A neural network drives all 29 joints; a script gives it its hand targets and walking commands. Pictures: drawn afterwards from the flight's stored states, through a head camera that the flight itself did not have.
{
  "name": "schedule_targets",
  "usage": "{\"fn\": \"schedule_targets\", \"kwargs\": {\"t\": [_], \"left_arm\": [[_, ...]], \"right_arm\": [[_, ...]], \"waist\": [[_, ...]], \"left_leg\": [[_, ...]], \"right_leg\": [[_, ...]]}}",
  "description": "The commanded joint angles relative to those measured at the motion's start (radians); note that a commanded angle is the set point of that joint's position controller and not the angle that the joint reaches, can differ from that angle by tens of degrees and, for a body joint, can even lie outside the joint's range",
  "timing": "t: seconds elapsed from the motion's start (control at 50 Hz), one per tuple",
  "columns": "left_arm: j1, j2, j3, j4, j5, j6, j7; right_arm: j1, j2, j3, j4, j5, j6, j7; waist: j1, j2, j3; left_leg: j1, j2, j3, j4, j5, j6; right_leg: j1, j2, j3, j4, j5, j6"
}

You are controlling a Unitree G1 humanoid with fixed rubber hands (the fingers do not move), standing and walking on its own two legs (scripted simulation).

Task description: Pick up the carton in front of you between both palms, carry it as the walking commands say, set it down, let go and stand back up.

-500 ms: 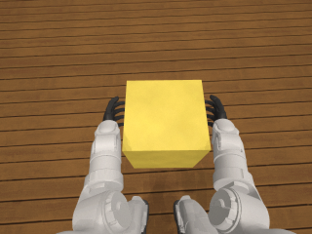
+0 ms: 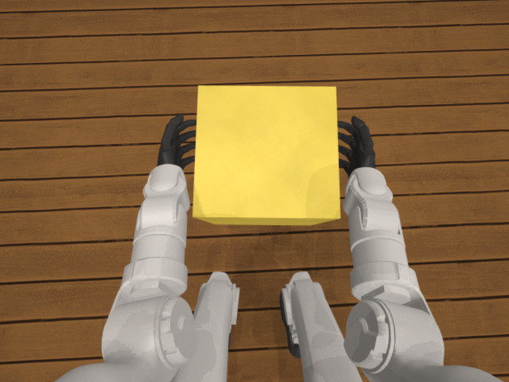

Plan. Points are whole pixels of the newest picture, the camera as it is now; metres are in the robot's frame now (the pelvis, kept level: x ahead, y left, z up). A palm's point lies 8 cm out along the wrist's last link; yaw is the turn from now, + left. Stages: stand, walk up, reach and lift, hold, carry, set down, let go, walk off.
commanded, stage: set down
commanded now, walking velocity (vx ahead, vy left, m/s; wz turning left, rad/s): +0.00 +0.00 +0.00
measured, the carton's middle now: (264, 168) +0.45 +0.00 -0.16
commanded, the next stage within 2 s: none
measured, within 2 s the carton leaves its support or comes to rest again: rests again in 1.30 s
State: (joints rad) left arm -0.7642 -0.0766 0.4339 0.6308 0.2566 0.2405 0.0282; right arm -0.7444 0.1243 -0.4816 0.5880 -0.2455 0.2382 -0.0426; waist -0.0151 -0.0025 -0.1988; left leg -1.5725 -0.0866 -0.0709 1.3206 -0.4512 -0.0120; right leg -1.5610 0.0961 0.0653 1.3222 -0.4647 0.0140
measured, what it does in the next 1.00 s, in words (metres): lowers itself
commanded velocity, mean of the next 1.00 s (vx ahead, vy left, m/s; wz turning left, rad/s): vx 0.00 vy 0.00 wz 0.00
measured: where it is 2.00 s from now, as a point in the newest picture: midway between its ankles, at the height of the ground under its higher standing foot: (258, 333)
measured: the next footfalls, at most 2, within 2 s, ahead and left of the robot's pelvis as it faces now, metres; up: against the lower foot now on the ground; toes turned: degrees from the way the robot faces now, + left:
none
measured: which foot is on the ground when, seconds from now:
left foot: down 0.00-1.00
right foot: down 0.00-1.00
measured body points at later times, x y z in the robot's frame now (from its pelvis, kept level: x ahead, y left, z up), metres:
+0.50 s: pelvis -0.04 +0.01 -0.13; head +0.27 +0.01 +0.19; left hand +0.48 +0.15 -0.25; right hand +0.46 -0.15 -0.25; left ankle +0.06 +0.12 -0.58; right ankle +0.05 -0.12 -0.58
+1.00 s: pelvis -0.04 +0.01 -0.22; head +0.33 +0.01 +0.03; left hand +0.52 +0.15 -0.39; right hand +0.49 -0.15 -0.39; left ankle +0.06 +0.12 -0.58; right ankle +0.05 -0.12 -0.58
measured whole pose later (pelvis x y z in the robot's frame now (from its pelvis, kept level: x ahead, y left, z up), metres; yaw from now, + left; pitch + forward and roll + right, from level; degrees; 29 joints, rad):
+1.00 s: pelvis -0.04 +0.01 -0.22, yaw -2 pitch +41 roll -2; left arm -1.39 0.25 0.20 0.93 0.02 0.23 0.10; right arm -1.28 -0.10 -0.39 0.77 -0.02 0.23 -0.18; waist -0.01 0.00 0.25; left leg -2.25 -0.12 -0.03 2.13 -0.60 -0.02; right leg -2.22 0.16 0.04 2.11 -0.62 0.08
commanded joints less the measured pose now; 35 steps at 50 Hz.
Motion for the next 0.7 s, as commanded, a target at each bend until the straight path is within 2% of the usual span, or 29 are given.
{"fn": "schedule_targets", "kwargs": {"t": [0.0,0.16,0.3,0.5,0.68], "left_arm": [[-0.523,-0.879,-0.511,0.095,-0.094,-0.034,-0.21],[-0.662,-0.83,-0.528,0.098,-0.135,-0.058,-0.176],[-0.805,-0.787,-0.537,0.103,-0.17,-0.04,-0.157],[-0.975,-0.731,-0.479,0.179,-0.174,-0.007,-0.164],[-1.082,-0.677,-0.48,0.22,-0.204,-0.01,-0.173]], "right_arm": [[-0.533,0.887,0.536,0.099,0.097,-0.023,0.198],[-0.682,0.836,0.561,0.064,0.143,-0.052,0.144],[-0.835,0.795,0.566,0.046,0.183,-0.038,0.12],[-1.017,0.735,0.481,0.098,0.181,-0.008,0.131],[-1.129,0.681,0.455,0.127,0.205,-0.008,0.152]], "waist": [[0.001,0.015,-0.781],[0.001,0.015,-0.908],[0.003,0.025,-0.961],[-0.006,0.043,-0.909],[-0.018,0.06,-0.879]], "left_leg": [[0.375,-0.073,0.052,-0.032,0.368,-0.01],[0.272,-0.085,0.07,0.115,0.324,-0.017],[0.215,-0.088,0.09,0.225,0.259,-0.024],[0.113,-0.082,0.102,0.356,0.184,-0.02],[0.057,-0.07,0.104,0.479,0.201,-0.016]], "right_leg": [[0.354,0.069,-0.047,-0.04,0.391,0.034],[0.254,0.084,-0.07,0.109,0.342,0.046],[0.17,0.093,-0.098,0.221,0.262,0.049],[0.009,0.089,-0.133,0.361,0.17,0.042],[-0.096,0.076,-0.152,0.492,0.172,0.038]]}}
